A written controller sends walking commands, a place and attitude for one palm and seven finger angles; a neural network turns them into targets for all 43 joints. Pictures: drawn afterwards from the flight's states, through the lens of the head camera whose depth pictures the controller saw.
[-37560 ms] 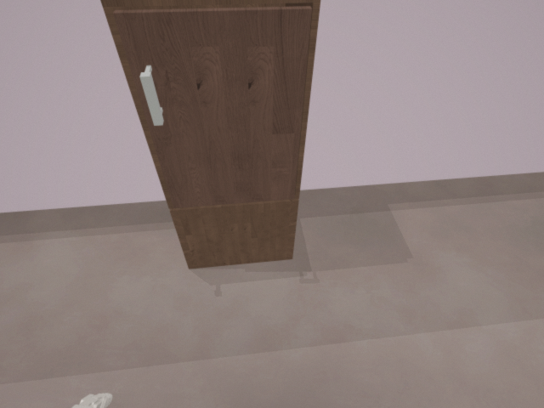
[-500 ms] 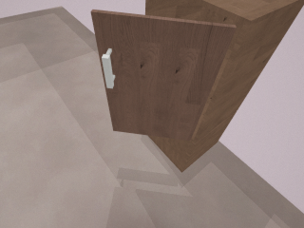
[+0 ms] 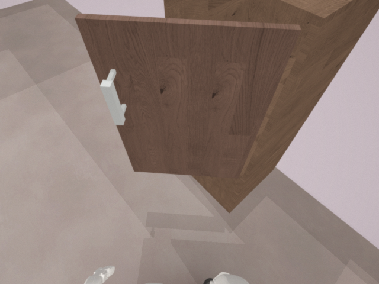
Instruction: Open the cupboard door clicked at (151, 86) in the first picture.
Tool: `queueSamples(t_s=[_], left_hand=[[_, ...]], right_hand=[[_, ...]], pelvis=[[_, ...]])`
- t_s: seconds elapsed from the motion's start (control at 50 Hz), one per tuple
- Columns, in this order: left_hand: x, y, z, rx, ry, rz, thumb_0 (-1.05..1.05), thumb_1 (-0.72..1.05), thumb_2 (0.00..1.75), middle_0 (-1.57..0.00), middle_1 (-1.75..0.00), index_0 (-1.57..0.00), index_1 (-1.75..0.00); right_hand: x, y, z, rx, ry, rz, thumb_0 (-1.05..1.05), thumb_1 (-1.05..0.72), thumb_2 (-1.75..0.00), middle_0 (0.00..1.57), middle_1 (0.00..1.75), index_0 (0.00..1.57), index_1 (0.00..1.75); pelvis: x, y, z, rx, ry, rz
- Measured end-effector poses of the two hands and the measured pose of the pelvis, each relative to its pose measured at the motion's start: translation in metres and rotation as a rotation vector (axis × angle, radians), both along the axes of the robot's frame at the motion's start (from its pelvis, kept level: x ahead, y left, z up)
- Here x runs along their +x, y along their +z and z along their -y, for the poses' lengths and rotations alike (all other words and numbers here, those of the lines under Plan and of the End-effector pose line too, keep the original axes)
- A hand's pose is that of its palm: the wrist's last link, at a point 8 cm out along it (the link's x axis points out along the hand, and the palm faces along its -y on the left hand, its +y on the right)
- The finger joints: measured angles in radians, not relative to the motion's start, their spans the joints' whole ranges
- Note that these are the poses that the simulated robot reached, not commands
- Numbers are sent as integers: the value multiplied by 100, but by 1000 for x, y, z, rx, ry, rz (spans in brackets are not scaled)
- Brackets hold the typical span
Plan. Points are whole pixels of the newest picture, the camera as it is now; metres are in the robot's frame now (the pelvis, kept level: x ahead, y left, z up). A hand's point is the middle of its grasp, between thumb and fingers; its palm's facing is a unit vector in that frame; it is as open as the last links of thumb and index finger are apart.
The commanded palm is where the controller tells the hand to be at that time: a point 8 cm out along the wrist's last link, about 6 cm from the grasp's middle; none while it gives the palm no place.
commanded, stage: come to a stop and stand still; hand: left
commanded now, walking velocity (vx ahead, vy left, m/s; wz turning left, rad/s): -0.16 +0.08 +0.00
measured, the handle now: (116, 98) +0.49 +0.19 +0.09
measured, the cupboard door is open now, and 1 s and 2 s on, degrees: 44 44 44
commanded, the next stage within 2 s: look again from close up in 1.52 s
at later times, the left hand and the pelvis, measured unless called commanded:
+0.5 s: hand out of the picture -0.01 +0.26 -0.15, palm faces -0.01 -0.95 -0.31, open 7.4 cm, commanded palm none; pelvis -0.03 +0.06 +0.00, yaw -4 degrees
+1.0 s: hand out of the picture +0.07 +0.23 -0.15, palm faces -0.06 -0.97 -0.23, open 7.3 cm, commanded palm none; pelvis +0.01 +0.05 +0.02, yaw -3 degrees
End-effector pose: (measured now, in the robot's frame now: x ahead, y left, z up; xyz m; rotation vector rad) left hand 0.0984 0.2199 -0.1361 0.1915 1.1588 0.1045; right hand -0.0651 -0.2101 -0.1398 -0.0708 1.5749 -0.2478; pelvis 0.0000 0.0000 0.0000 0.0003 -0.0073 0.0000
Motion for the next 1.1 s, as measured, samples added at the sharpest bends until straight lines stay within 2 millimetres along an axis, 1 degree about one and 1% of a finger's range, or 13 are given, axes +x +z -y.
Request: queueSamples(t_s=[0.06, 0.12, 0.18, 0.22, 0.32, 0.42, 0.48, 0.56, 0.62, 0.7, 0.8, 0.96, 1.1], left_hand=[[-12, 0, -2, 4, 4, -38, 0, 91, 90, -20, -30, -20, -30], [-24, 0, -11, 9, 24, -50, -1, 92, 90, -20, -30, -20, -30], [-39, -2, -24, 8, 35, -58, -1, 92, 90, -20, -30, -20, -30], [-50, -5, -34, 9, 43, -69, 0, 92, 90, -20, -30, -20, -30], [-75, 3, -61, 38, 56, -82, 0, 91, 90, -20, -30, -20, -30], [-97, 15, -84, 94, 50, -100, 0, 91, 90, -20, -30, -20, -30], [-112, 22, -89, 108, 48, -132, 0, 91, 90, -20, -30, -20, -30], [-122, 25, -91, 103, 47, -173, 0, 91, 90, -20, -30, -20, -30], [-120, 25, -89, 86, 45, -183, 0, 91, 90, -20, -30, -20, -30], [-107, 24, -84, 67, 31, -171, 0, 91, 90, -20, -30, -20, -30], [-80, 22, -75, 47, 3, -146, 0, 91, 90, -20, -30, -20, -30], [-39, 21, -62, 32, -25, -97, 0, 91, 90, -20, -30, -20, -30], [-20, 21, -53, 27, -24, -82, 0, 91, 90, -20, -30, -20, -30]], right_hand=[[45, 0, 10, -24, 27, 116, 1, -91, -90, 20, 30, 20, 30], [83, 5, 12, -36, 67, 230, 0, -91, -90, 20, 30, 19, 30], [109, 10, 6, -46, 102, 322, 0, -91, -90, 20, 29, 19, 30], [118, 12, 0, -52, 109, 377, 0, -91, -90, 20, 29, 19, 30], [126, 13, -22, -43, 110, 483, 0, -91, -90, 20, 29, 19, 30], [127, 3, -42, 19, 114, 520, 0, -91, -90, 20, 30, 20, 30], [119, 1, -49, 40, 108, 503, 0, -92, -90, 20, 30, 20, 30], [99, 0, -46, 29, 110, 447, -1, -93, -90, 20, 30, 20, 30], [77, 1, -41, 15, 112, 374, 0, -93, -90, 20, 30, 20, 30], [53, 1, -35, -1, 100, 282, 0, -92, -90, 20, 30, 20, 30], [37, 4, -33, -8, 81, 217, 1, -91, -90, 20, 30, 20, 30], [47, 5, -37, 9, 72, 200, 1, -91, -90, 20, 30, 19, 30], [72, 5, -38, 24, 83, 223, 1, -91, -90, 20, 30, 20, 30]], pelvis=[[-3, 3, -1, 5, -3, -4], [-9, 5, -5, 12, -8, -11], [-16, 4, -13, 19, -20, -10], [-19, 0, -21, 7, -22, -4], [-19, -1, -46, 5, -42, 37], [-24, -3, -57, 26, -65, 35], [-28, 1, -61, 24, -65, 27], [-29, 5, -63, 27, -55, 10], [-26, 8, -65, 25, -49, 5], [-21, 11, -65, 24, -48, 3], [-12, 13, -63, 23, -47, 2], [3, 16, -55, 20, -45, 2], [15, 16, -49, 16, -41, 2]])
